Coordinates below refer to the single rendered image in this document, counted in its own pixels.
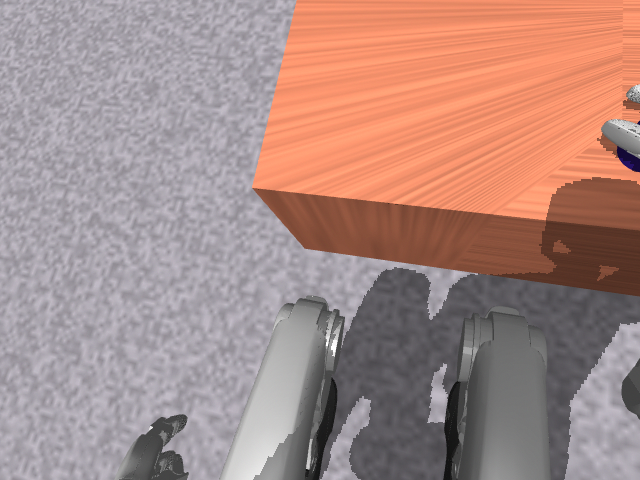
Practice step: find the left robot foot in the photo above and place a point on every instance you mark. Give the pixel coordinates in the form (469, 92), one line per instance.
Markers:
(323, 433)

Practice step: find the right robot hand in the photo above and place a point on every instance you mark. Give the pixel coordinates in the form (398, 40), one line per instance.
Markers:
(625, 134)

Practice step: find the right robot foot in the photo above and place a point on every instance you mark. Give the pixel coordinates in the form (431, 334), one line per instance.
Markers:
(451, 433)

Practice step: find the bottle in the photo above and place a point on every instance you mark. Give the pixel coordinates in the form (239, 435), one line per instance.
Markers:
(629, 160)

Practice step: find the left robot hand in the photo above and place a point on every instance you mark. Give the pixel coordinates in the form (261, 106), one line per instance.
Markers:
(144, 460)

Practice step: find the right robot arm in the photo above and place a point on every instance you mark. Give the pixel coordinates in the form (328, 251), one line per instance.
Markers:
(631, 390)

